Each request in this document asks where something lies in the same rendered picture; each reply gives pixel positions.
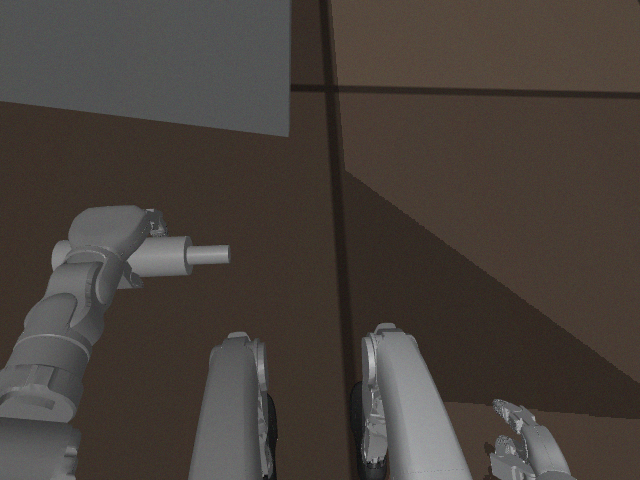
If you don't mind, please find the left robot hand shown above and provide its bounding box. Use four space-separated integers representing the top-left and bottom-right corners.
68 205 169 289

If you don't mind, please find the left robot arm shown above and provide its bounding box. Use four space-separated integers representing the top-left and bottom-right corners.
0 246 124 480

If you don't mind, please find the right robot hand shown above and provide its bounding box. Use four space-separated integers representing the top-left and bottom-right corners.
490 399 571 480

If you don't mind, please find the bottle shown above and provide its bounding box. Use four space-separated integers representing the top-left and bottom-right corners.
51 236 231 277

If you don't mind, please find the left robot foot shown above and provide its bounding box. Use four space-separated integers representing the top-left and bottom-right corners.
262 393 278 480

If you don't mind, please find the right robot foot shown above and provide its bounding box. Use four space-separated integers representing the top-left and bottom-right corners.
349 381 387 480

